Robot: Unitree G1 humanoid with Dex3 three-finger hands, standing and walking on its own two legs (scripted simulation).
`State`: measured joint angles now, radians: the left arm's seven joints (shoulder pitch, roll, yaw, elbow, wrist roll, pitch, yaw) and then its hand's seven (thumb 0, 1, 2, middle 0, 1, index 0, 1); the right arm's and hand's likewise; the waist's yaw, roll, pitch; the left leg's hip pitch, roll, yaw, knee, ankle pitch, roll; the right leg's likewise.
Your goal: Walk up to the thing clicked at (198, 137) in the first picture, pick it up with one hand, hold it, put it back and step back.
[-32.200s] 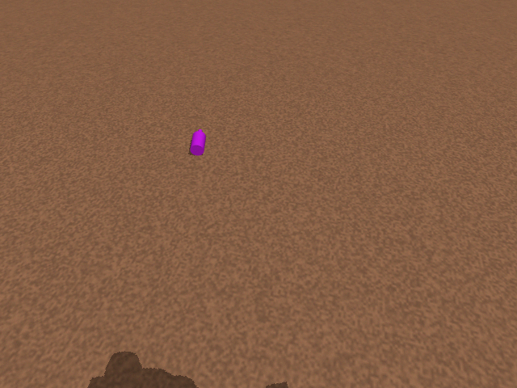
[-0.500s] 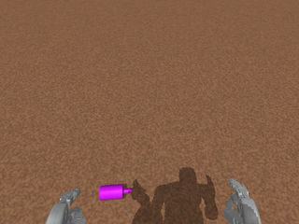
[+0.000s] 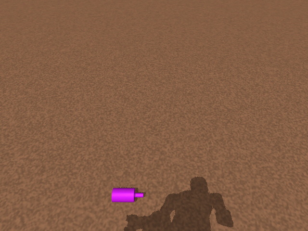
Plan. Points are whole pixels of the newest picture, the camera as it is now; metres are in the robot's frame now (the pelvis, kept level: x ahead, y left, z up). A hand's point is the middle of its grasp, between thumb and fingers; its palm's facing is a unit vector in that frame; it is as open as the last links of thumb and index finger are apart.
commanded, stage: stand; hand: left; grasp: from above
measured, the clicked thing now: (128, 195) +0.44 +0.18 -0.72
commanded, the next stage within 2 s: none
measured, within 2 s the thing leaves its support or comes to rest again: neither
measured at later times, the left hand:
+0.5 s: hand out of the picture +0.04 +0.22 -0.15, palm faces +0.04 -0.94 -0.33, open 7.4 cm
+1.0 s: hand out of the picture +0.08 +0.22 -0.14, palm faces +0.03 -0.94 -0.33, open 7.4 cm
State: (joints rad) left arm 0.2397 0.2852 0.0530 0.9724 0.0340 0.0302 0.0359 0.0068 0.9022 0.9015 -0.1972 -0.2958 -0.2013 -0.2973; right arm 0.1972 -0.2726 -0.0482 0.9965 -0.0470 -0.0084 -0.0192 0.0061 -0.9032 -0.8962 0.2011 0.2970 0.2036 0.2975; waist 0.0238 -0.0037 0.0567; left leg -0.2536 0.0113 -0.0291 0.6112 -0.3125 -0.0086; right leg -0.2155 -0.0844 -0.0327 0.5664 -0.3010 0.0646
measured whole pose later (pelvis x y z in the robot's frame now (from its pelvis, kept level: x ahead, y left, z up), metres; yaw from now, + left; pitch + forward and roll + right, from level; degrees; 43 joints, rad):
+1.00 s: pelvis +0.01 -0.02 +0.02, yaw +0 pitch -4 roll +0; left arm 0.11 0.31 0.04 1.14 0.02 0.00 0.01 0.00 0.90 0.90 -0.20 -0.30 -0.20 -0.30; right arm 0.13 -0.31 -0.01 1.12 -0.02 0.00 -0.01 0.00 -0.90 -0.90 0.20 0.30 0.20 0.30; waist 0.00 0.01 0.06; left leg -0.11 0.04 -0.04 0.36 -0.19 -0.04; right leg -0.08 -0.06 -0.05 0.35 -0.20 0.04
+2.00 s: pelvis +0.01 -0.03 +0.02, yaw +0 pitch -2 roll +0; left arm 0.12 0.33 0.02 1.13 0.01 -0.01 0.00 0.00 0.90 0.90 -0.20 -0.30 -0.20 -0.30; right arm 0.12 -0.34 -0.01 1.14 -0.02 0.00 0.00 0.00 -0.90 -0.90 0.20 0.30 0.20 0.30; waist 0.00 0.01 0.06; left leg -0.10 0.05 -0.04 0.33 -0.18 -0.06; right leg -0.10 -0.04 -0.05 0.35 -0.21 0.02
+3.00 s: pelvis -0.18 +0.01 +0.00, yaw +0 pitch -2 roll +1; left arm 0.13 0.35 0.07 0.79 0.03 0.03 0.02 0.00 0.90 0.90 -0.20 -0.30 -0.21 -0.30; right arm 0.18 -0.41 -0.05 0.89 -0.01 0.05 -0.02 0.00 -0.90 -0.90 0.20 0.30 0.20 0.30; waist 0.00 0.02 0.17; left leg -0.33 -0.06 -0.09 0.89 -0.51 -0.02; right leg -0.34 -0.04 -0.02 0.62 -0.26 0.00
